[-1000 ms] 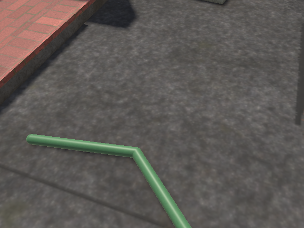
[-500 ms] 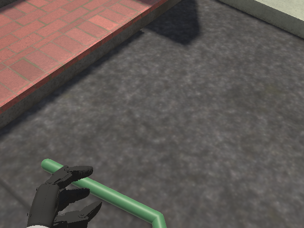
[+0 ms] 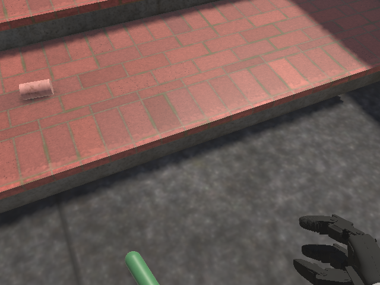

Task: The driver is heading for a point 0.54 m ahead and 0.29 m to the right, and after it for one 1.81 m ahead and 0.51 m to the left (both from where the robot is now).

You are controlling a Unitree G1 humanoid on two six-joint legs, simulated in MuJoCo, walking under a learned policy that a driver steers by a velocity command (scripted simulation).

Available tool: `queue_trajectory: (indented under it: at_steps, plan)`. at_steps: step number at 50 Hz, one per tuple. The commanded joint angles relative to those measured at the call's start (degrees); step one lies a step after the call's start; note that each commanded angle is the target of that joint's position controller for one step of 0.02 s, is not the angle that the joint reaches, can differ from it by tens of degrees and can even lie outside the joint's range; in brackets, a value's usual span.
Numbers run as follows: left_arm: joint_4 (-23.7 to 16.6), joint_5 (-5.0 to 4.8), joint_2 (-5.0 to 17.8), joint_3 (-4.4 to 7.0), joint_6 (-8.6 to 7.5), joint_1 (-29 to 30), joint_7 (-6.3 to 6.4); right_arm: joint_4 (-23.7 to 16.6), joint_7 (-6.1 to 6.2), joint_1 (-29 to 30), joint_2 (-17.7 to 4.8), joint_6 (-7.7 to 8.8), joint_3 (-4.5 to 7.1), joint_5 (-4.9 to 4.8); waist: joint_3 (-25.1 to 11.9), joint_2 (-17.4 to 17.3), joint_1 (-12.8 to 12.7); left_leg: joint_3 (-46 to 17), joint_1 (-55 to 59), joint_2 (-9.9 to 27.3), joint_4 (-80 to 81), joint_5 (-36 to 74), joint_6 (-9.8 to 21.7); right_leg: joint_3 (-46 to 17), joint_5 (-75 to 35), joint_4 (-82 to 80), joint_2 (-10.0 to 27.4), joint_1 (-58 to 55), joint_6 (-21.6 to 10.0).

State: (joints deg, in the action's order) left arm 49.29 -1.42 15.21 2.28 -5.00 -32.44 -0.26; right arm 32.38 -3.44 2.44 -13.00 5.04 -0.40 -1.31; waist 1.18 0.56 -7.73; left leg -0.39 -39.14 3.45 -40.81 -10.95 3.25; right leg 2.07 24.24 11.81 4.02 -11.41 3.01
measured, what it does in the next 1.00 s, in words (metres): walks ahead, turning right: right foot, then left foot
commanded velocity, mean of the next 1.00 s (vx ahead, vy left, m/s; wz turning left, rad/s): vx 0.72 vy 0.00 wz -0.25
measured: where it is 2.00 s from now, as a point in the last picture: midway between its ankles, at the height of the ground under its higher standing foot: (289, 192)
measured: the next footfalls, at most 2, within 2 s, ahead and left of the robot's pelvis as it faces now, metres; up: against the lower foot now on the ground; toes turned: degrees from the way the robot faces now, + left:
right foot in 0.44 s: +0.55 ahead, -0.15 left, +0.00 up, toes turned -24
left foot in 0.90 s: +0.92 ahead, -0.17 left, +0.00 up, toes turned -23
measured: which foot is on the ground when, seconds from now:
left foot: down 0.00-0.42, up 0.44-0.88, down 0.90-1.00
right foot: down 0.00-0.04, up 0.06-0.42, down 0.44-0.92, up 0.94-1.00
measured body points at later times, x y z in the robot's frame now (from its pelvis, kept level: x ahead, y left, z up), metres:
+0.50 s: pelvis +0.43 -0.06 -0.04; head +0.42 -0.09 +0.41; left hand +0.61 +0.20 -0.11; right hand +0.46 -0.36 -0.16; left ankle +0.24 +0.18 -0.60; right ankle +0.51 -0.14 -0.72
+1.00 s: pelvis +0.73 -0.14 -0.01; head +0.77 -0.16 +0.44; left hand +0.99 +0.05 -0.10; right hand +0.76 -0.45 -0.12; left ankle +0.88 -0.15 -0.72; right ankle +0.57 -0.21 -0.61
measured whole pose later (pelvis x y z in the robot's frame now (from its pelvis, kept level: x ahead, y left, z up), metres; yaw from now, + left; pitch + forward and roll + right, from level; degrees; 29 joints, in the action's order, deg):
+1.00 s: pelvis +0.73 -0.14 -0.01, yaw -17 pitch +0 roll +0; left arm 37.3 0.9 15.4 2.7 -1.8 -5.9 1.2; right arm 41.2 -2.6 -12.7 -17.6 3.5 4.7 0.2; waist 5.5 -0.6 2.1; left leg 0.2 -29.7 -8.6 -32.3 -3.0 7.8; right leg -4.9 29.2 76.4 -6.9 20.6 0.6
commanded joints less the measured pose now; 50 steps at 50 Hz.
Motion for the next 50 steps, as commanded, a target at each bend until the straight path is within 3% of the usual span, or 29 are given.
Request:
queue_trajectory:
  at_steps: [1,2,3,4,5,6,7,8,12,17,19,22,23,24,25,26,27,28,30,33,38,41,44,45,46,47,48,49,50]
  plan:
    - [-2.3,0.85,8.7,0.04,0.26,-0.5,-0.14,-1.6,0.79,-14.7,-12.6,1.21,5.92,-0.05,-11.8,5.6,15.4,2.5,50.1,-2.7,3.9,6.2,4.6,-4.0,-65.8,30.7,8.2,28.0,-7.1]
    - [-3.7,1.82,6.4,-1.1,-0.67,0.8,-0.59,1.6,1.82,-26.6,-16.8,0.01,7.95,-0.21,-21.6,-0.2,19.4,-9.4,71.2,8.6,3.8,1.2,7.0,-5.7,-33.3,49.4,5.1,44.5,-5.2]
    - [-6.3,-0.23,1.3,-2.46,-2.04,0.5,-0.65,3.6,2.01,-32.8,-18.7,-0.27,8.02,0.76,-34.4,-13.3,18.1,-34.4,81.1,22.5,12.2,-17.5,12.1,-9.7,3.3,65.4,-0.9,55.8,-5.1]
    - [-8.1,-3.17,6.4,-0.69,-2.51,8.9,0.21,4.9,2.36,-33.9,-15.0,-0.51,7.33,1.59,-28.7,-8.2,20.7,-37.1,72.8,23.7,21.2,-19.5,11.9,-10.7,1.9,72.0,0.0,61.9,-5.1]
    - [-10.4,-2.94,7.6,0.01,-1.83,17.0,1.29,6.4,2.65,-31.0,-11.4,-0.24,5.84,1.68,-13.0,-3.2,20.2,-27.0,61.3,20.6,22.6,-16.0,8.6,-7.2,-0.8,73.1,2.3,66.1,-5.2]
    - [-11.7,-1.51,5.7,-0.21,-0.78,18.4,1.75,7.9,2.49,-27.8,-9.0,0.26,4.85,1.94,-5.9,-3.2,17.2,-21.2,49.6,19.3,25.2,-13.6,7.9,-5.6,-4.3,73.1,4.3,64.4,-5.0]
    - [-12.5,-0.94,3.1,-0.68,0.2,15.1,1.66,8.3,2.52,-24.0,-8.5,0.72,4.76,1.94,-4.8,-10.9,12.8,-18.9,42.6,20.3,27.7,-16.6,9.2,-5.4,-5.6,72.6,6.3,61.3,-4.2]
    - [-11.6,-1.22,1.0,-1.02,1.6,13.9,0.93,8.7,2.4,-20.4,-6.9,0.91,4.71,1.59,-1.2,-12.2,10.2,-13.2,34.7,18.9,30.4,-17.1,8.0,-6.0,-5.1,70.8,8.0,57.2,-3.7]
    - [-11.8,-1.21,0.8,0.1,4.91,13.8,0.26,9.5,2.94,-10.3,-4.9,1.52,4.66,2.89,7.0,-7.4,2.6,4.6,23.7,16.1,34.6,-1.2,4.1,-7.8,-10.7,65.8,9.3,57.4,-3.4]
    - [-12.3,-0.14,3.4,1.01,4.84,15.9,-2.32,9.0,4.49,-9.4,-12.1,1.78,6.49,2.15,4.9,-0.6,1.0,19.0,25.0,9.4,34.1,3.7,1.1,1.9,-31.4,43.7,4.6,39.0,-7.1]
    - [-12.3,-1.28,6.6,2.37,4.82,14.9,-2.78,9.0,3.96,-10.5,-16.9,0.61,7.74,0.92,2.2,-3.5,-0.3,18.3,36.5,11.6,26.3,33.0,1.0,6.8,-25.7,40.8,0.5,36.0,-9.1]
    - [-6.6,-2.04,15.6,7.09,6.07,-6.9,-1.9,8.4,3.38,-8.3,-18.3,-1.71,7.9,0.01,-7.6,-3.9,-12.0,15.7,32.8,11.0,-13.2,55.6,-1.1,7.9,-16.7,33.5,-6.6,7.4,-15.1]
    - [-4.0,-1.71,16.9,7.0,6.21,-6.0,-1.63,8.1,3.34,-7.6,-9.0,-0.77,5.18,0.34,3.1,12.3,-8.5,12.1,16.6,1.0,-41.5,0.7,-4.2,-2.9,-15.0,28.9,-5.5,8.3,-16.6]
    - [-6.9,-0.9,16.7,4.71,4.42,2.7,-2.75,2.3,2.77,-16.3,0.5,2.1,2.71,0.7,-1.5,34.9,7.2,0.6,-3.4,-10.0,-58.1,-26.2,-4.3,-35.6,-8.7,15.0,-0.9,3.0,-25.1]
    - [-10.8,0.09,13.4,3.75,2.55,5.7,-3.72,-0.8,2.63,-14.4,-4.8,4.47,2.5,-0.48,-7.2,26.7,6.8,-7.7,-9.6,-7.7,-58.8,-21.9,-1.3,-54.2,9.5,1.0,7.7,0.8,-26.0]
    - [-11.9,0.93,11.2,3.94,1.22,5.1,-3.95,-0.9,2.54,-8.0,-10.8,5.54,3.88,-2.18,-3.0,12.3,5.3,-7.0,-12.1,-6.4,-55.2,-12.7,0.7,-56.1,11.5,-2.8,10.6,3.1,-23.9]
    - [-11.2,0.8,12.3,4.11,0.03,6.4,-4.03,0.6,3.53,-7.3,-10.0,5.24,3.96,-0.91,-1.5,-2.9,7.2,-7.1,-6.7,-3.2,-48.2,-9.9,0.9,-50.4,3.6,-0.9,9.6,10.2,-19.8]
    - [-11.6,1.4,13.2,4.26,-0.77,10.3,-3.65,1.3,4.11,-8.8,-8.7,4.18,3.62,0.11,-1.6,-4.3,10.1,-7.6,-0.7,-1.0,-42.9,-8.3,-0.3,-44.2,-10.5,3.5,8.8,17.1,-18.8]
    - [-11.5,1.97,9.3,2.93,-1.26,13.9,-1.97,4.4,4.02,-12.6,-9.1,1.47,4.62,0.4,-2.4,-3.4,11.4,-7.3,7.4,3.3,-35.7,-6.7,-2.5,-28.6,-33.1,7.8,5.6,23.0,-16.0]
    - [-8.9,1.0,6.0,1.92,-0.88,9.4,0.81,4.7,3.5,-7.3,-5.4,-0.67,3.87,1.14,-0.9,0.1,7.5,-1.8,4.9,3.4,-25.9,-1.7,-4.3,-13.5,-53.8,7.1,2.3,22.6,-12.3]
    - [-8.8,2.61,6.8,2.15,0.91,10.7,4.06,4.6,1.27,1.6,-2.3,0.12,2.72,0.23,-1.5,1.8,2.9,3.2,7.0,-2.1,4.3,22.7,-4.8,0.3,-48.4,4.5,-0.7,16.7,-7.1]
    - [-9.4,2.6,8.1,3.05,1.48,14.6,4.45,4.6,-0.57,-1.3,-6.7,0.66,4.38,-0.03,-2.8,5.8,4.1,3.3,10.7,-2.9,8.9,24.7,-4.3,1.6,-46.5,6.9,3.0,13.7,-8.2]
    - [-11.9,2.59,8.3,3.76,2.55,21.5,4.73,8.1,-1.0,-18.1,-12.5,0.02,7.46,0.42,-8.0,5.7,11.7,5.2,22.5,-7.6,8.5,16.9,-1.2,2.9,-58.2,23.3,3.6,12.9,-6.8]
    - [-13.5,2.56,7.8,3.48,2.94,25.3,4.33,10.2,-0.23,-28.1,-13.9,-0.32,8.47,0.56,-10.5,2.3,17.3,1.9,32.6,-7.2,11.7,18.5,0.8,3.2,-52.3,39.0,0.6,19.0,-4.7]
    - [-15.1,4.32,2.3,1.99,2.96,25.9,2.74,10.6,0.68,-29.3,-13.9,-0.18,8.03,0.43,-9.0,-11.6,14.7,-9.8,39.7,-0.7,11.8,35.8,2.5,2.4,-5.0,57.0,-8.4,31.3,-2.5]
    - [-16.0,3.57,-4.3,0.18,2.87,12.1,1.15,6.3,0.95,-22.6,-17.3,0.67,7.48,3.52,-14.2,-22.9,3.7,-42.7,49.6,11.2,14.4,41.3,15.8,-7.1,17.4,77.9,-16.8,49.5,1.3]
    - [-14.3,1.7,4.0,0.86,2.29,6.7,0.52,2.4,1.05,-16.0,-18.1,0.29,8.41,3.32,-23.1,-14.4,4.8,-52.2,53.5,14.9,23.4,9.7,19.3,-15.1,10.6,81.3,-12.6,52.1,-0.6]
    - [-15.4,1.27,9.1,1.95,2.27,16.2,0.56,0.6,1.38,-13.8,-13.8,-0.58,7.65,1.66,-15.6,-4.0,7.8,-46.5,44.8,11.4,26.1,-6.7,16.2,-13.0,4.5,76.8,-10.5,52.9,-2.0]
    - [-16.5,2.23,9.0,2.21,2.89,22.4,1.12,0.4,1.91,-12.3,-11.8,-1.42,6.87,0.2,-10.4,5.5,7.3,-41.3,36.0,8.2,27.5,-14.7,12.1,-12.7,-0.2,71.1,-8.2,51.8,-2.2]
Over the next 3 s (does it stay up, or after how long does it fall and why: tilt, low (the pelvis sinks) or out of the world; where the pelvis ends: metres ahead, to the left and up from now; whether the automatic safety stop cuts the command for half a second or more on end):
stays up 1.13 0.21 0.10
